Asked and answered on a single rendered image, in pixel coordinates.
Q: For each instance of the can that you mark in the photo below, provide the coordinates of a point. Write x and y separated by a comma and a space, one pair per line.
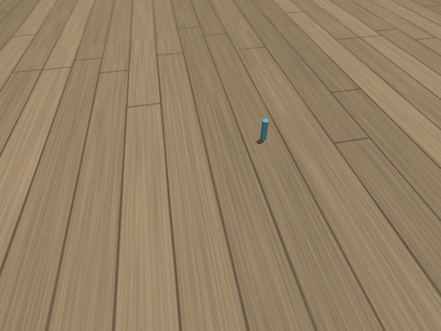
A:
263, 134

